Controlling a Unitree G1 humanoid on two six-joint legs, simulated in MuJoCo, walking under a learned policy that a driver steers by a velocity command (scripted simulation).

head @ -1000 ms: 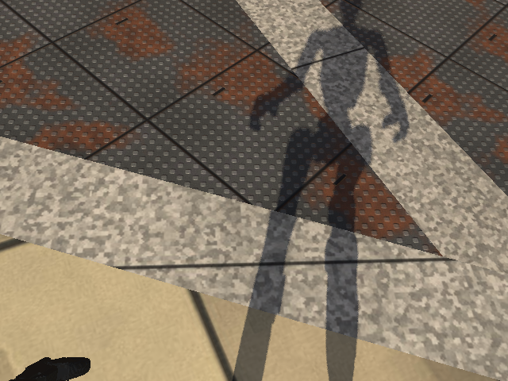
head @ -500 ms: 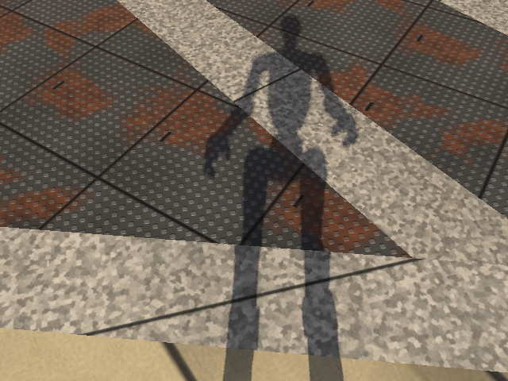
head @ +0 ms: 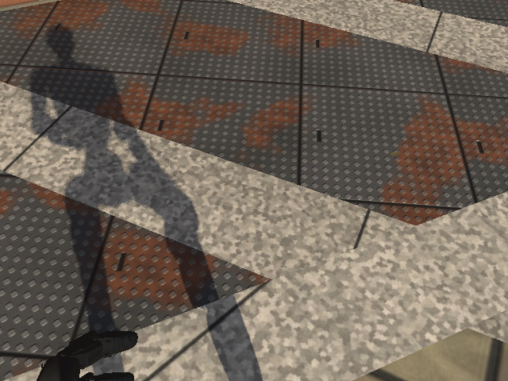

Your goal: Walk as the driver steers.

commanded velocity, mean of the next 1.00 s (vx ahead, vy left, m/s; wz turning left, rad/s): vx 0.51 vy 0.00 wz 0.70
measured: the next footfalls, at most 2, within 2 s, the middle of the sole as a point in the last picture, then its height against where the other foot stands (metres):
left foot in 0.44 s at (205, 352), level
right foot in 0.88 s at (272, 275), level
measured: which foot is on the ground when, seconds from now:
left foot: down 0.00-0.02, up 0.04-0.42, down 0.44-0.94, up 0.96-1.00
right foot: down 0.00-0.44, up 0.46-0.86, down 0.88-1.00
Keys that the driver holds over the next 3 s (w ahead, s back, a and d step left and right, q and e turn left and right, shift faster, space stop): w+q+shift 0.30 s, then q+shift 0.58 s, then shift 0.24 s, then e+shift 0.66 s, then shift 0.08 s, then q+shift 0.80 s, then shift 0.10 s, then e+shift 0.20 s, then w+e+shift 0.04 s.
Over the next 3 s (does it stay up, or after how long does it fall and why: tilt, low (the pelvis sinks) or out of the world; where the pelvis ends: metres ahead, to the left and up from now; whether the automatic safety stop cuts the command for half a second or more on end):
stays up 1.01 0.18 -0.11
